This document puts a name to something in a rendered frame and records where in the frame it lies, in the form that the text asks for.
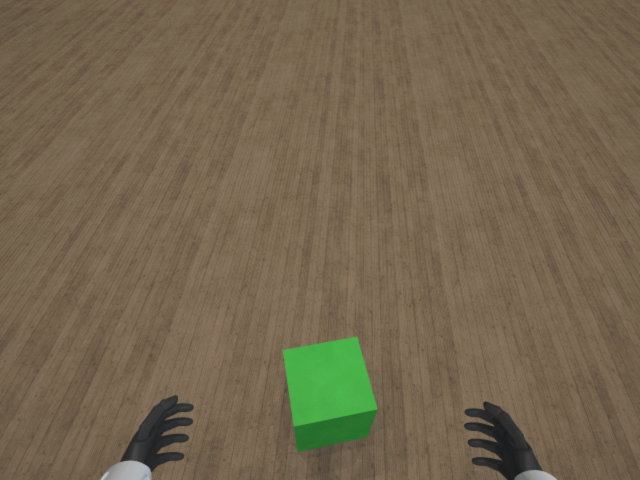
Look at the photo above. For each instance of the left robot hand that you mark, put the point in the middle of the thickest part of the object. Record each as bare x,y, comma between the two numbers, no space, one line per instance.
148,440

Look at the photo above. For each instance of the carton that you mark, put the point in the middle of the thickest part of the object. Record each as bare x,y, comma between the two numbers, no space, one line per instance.
330,393

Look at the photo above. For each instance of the right robot hand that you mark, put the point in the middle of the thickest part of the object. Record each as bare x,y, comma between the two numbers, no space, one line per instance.
511,447

